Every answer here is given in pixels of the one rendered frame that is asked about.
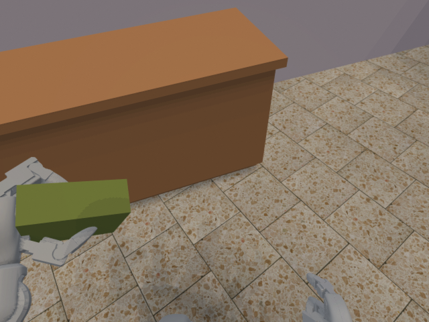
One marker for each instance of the table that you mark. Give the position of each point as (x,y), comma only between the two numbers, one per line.
(164,105)

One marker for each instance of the sponge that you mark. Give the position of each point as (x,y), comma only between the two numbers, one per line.
(60,210)

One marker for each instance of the right robot hand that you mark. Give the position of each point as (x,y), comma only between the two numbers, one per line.
(333,309)

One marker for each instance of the robot left forearm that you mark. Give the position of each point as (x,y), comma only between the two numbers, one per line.
(15,296)

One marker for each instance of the left robot hand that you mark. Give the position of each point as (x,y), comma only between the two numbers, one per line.
(12,244)

